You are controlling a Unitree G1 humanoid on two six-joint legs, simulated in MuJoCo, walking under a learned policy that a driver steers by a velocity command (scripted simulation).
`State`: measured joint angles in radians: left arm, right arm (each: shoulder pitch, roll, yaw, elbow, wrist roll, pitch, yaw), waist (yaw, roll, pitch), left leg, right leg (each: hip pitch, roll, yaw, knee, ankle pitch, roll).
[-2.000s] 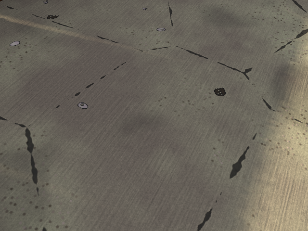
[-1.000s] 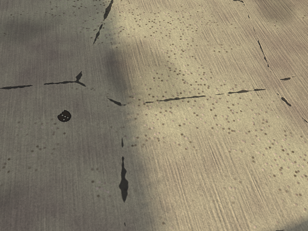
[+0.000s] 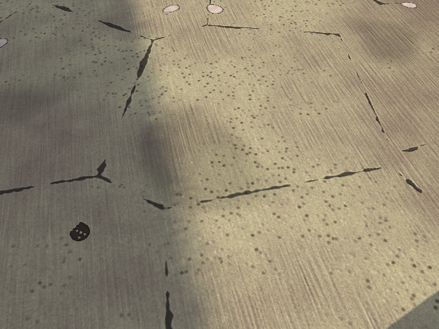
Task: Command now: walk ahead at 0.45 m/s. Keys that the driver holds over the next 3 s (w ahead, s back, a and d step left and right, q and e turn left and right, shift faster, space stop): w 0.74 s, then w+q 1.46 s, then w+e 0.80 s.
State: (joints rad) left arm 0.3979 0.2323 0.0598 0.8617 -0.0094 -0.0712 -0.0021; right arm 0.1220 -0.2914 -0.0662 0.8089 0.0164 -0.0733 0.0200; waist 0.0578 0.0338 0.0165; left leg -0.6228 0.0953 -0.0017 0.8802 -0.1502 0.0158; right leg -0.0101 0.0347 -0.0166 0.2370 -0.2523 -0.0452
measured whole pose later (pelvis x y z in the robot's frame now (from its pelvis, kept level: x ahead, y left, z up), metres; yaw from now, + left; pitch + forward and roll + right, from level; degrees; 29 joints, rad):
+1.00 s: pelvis +0.56 +0.01 +0.00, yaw +6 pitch +0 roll -2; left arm 0.25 0.25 0.05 0.88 0.02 -0.11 -0.02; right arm 0.23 -0.31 -0.07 0.86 0.03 -0.04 -0.01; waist 0.02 0.05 0.04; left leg -0.62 0.10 -0.08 1.08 -0.22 0.02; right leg -0.14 0.04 -0.14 0.30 -0.16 -0.06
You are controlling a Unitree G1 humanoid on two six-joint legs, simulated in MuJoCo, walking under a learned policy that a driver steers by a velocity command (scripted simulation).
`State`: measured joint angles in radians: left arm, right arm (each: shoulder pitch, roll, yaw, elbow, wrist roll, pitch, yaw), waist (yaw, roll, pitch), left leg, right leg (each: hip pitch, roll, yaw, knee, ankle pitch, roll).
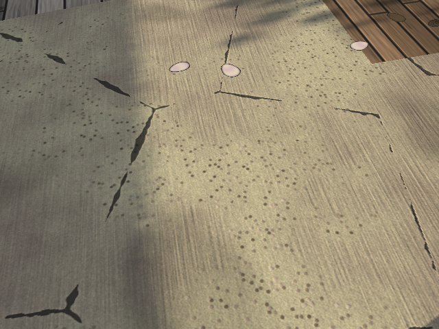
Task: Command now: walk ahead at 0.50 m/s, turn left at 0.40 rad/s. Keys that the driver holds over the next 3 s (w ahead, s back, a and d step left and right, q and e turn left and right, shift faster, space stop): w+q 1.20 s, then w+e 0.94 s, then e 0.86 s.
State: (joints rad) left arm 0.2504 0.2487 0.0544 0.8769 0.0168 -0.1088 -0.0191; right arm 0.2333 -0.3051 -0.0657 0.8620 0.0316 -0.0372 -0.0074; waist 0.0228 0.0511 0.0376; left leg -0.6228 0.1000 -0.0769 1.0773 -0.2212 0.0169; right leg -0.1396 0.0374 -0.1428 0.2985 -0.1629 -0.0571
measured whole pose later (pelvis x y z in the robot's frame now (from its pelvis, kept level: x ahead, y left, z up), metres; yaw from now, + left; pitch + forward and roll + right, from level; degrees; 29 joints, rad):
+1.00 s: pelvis +0.56 +0.12 +0.00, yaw +35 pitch +1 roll -2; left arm 0.24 0.26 0.06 0.79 0.01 -0.10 -0.01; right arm 0.26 -0.32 -0.08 0.68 0.03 -0.01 -0.01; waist 0.02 0.05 0.03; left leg -0.58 0.05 -0.07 1.15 -0.32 0.01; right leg -0.21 0.03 -0.09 0.38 -0.19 -0.03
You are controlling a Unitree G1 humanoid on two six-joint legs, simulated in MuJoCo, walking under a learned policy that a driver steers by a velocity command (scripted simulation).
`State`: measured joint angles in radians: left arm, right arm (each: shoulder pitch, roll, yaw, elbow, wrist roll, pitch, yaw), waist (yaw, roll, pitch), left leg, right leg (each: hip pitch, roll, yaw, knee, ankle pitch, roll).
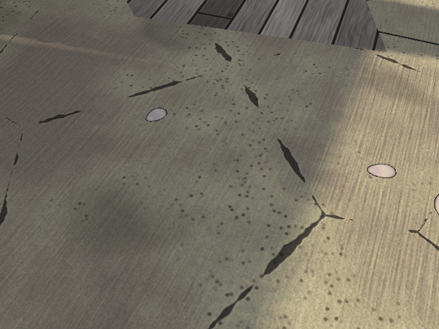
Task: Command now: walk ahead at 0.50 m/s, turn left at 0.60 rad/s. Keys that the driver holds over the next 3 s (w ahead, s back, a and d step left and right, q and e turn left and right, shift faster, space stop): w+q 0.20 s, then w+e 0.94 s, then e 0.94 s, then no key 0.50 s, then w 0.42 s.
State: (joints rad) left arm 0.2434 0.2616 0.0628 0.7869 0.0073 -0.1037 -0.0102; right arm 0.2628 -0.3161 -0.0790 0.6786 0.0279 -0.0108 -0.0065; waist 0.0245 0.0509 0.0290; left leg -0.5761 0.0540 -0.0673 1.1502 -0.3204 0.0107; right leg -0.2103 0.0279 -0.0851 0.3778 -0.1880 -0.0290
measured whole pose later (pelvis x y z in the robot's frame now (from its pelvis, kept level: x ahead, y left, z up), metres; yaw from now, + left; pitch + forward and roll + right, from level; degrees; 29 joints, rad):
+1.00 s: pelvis +0.55 +0.05 -0.01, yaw -10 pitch +1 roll +0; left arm 0.22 0.30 0.08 0.73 -0.02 -0.05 -0.04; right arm 0.21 -0.28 -0.05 0.75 0.01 -0.11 -0.01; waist 0.01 0.00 0.06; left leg -0.41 0.04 -0.05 1.22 -0.40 0.00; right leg -0.35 0.10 0.00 0.51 -0.18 -0.11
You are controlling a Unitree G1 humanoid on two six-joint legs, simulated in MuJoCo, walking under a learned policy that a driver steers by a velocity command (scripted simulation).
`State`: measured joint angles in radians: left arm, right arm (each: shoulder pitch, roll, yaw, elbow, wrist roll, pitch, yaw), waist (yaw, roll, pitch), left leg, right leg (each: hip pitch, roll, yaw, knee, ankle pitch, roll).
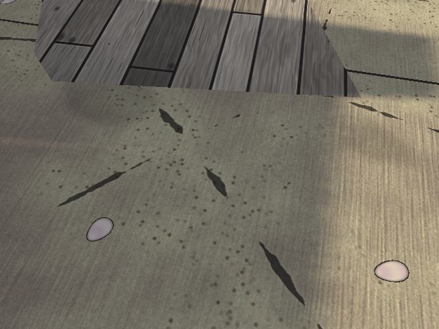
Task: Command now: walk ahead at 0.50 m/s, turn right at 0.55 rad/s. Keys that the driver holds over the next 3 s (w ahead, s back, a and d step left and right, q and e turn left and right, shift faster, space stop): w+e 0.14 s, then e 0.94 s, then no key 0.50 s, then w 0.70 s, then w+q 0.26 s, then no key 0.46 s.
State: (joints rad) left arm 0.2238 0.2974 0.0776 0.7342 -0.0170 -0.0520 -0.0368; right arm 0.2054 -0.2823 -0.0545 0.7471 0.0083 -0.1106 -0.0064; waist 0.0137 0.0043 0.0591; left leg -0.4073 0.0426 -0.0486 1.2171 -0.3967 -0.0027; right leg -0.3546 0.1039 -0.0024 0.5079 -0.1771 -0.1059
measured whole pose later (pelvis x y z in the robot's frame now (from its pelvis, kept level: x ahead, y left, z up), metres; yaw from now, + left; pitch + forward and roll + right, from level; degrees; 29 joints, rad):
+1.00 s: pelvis +0.25 +0.00 +0.01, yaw -36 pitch +3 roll +3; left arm 0.20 0.31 0.06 0.58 0.00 0.03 0.03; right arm 0.08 -0.33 -0.09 0.75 0.00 0.02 -0.02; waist 0.01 0.03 0.05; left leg -0.54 -0.01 -0.04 1.00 -0.36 -0.08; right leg -0.31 0.04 0.10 0.47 -0.19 -0.05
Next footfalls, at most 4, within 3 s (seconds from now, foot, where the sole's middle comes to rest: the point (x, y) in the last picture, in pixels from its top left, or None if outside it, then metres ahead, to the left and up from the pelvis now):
0.30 left None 0.38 0.13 -0.77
0.76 right None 0.26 -0.11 -0.77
1.20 left None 0.39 0.06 -0.77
1.50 right None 0.18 -0.09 -0.77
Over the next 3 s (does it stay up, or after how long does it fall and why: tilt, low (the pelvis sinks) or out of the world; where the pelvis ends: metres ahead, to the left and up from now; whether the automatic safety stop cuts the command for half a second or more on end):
stays up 0.67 -0.35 0.00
